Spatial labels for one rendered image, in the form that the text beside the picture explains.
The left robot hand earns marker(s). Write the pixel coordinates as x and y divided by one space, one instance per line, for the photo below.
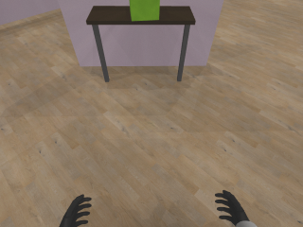
71 215

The carton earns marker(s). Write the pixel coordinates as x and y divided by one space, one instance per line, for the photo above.
144 10

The table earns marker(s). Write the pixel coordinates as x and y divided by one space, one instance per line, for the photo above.
121 15

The right robot hand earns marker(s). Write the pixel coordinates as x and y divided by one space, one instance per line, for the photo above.
235 210

